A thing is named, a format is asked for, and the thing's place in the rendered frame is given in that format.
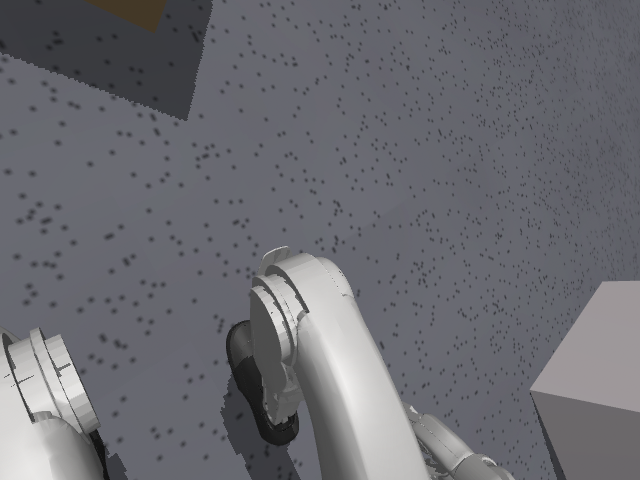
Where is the right robot arm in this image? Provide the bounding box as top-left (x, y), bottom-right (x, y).
top-left (453, 454), bottom-right (515, 480)

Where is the right robot hand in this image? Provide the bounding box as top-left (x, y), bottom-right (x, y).
top-left (402, 401), bottom-right (475, 480)

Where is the right robot foot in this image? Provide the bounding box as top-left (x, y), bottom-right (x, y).
top-left (226, 320), bottom-right (299, 446)

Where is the left robot foot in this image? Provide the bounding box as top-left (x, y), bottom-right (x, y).
top-left (89, 429), bottom-right (110, 480)

